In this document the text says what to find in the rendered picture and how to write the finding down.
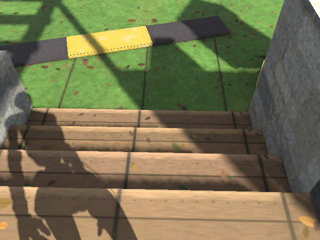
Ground stairs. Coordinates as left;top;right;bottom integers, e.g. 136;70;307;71
0;108;292;193

